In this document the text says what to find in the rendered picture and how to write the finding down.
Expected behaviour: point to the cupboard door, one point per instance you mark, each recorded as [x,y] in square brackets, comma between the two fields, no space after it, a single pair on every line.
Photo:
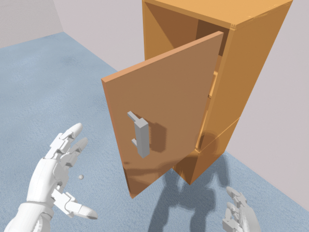
[168,91]

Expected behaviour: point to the left robot hand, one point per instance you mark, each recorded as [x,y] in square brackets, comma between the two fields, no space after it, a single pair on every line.
[43,186]

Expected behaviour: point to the right robot hand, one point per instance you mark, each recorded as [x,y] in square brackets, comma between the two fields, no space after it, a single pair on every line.
[245,219]

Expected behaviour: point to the robot left forearm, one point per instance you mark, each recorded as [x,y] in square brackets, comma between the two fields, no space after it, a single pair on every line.
[31,217]

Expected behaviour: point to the handle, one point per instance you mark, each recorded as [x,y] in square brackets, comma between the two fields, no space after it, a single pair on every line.
[142,135]

